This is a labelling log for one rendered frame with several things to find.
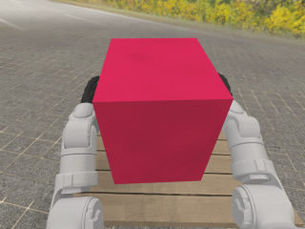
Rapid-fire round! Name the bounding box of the table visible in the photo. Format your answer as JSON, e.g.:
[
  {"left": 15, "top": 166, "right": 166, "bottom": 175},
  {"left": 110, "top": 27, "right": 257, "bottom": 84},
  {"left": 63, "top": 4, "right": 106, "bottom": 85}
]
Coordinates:
[{"left": 73, "top": 130, "right": 304, "bottom": 228}]

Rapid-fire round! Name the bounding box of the left robot hand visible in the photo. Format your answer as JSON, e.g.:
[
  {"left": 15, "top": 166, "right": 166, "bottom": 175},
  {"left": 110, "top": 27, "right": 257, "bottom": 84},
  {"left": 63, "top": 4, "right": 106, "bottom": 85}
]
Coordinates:
[{"left": 80, "top": 75, "right": 100, "bottom": 104}]

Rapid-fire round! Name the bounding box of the right robot forearm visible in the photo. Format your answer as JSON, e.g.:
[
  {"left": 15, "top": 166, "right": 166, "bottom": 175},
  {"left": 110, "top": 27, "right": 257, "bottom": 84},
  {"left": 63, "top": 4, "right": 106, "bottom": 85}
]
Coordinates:
[{"left": 221, "top": 100, "right": 295, "bottom": 222}]

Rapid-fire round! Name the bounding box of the carton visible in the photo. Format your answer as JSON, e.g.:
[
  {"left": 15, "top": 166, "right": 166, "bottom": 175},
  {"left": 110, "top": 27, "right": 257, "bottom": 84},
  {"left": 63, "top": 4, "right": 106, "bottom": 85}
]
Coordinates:
[{"left": 92, "top": 38, "right": 234, "bottom": 184}]

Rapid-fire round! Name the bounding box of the left robot forearm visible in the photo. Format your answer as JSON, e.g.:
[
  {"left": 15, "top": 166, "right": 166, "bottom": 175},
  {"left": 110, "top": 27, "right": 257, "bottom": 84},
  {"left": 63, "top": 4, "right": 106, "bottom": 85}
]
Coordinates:
[{"left": 46, "top": 102, "right": 100, "bottom": 229}]

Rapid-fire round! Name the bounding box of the right robot upper arm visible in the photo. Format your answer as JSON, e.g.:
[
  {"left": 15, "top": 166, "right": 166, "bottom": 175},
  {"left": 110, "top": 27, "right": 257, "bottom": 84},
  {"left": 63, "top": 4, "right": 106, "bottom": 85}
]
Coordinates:
[{"left": 232, "top": 184, "right": 305, "bottom": 229}]

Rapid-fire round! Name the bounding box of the left robot upper arm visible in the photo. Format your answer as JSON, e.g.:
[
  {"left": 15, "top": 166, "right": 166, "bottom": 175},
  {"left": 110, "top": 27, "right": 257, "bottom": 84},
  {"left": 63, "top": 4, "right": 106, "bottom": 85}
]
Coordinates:
[{"left": 47, "top": 196, "right": 104, "bottom": 229}]

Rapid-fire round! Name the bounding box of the right robot hand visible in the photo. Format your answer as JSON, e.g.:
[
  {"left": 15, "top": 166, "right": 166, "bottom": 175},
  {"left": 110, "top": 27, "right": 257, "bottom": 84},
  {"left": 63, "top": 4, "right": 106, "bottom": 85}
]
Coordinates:
[{"left": 218, "top": 73, "right": 233, "bottom": 96}]

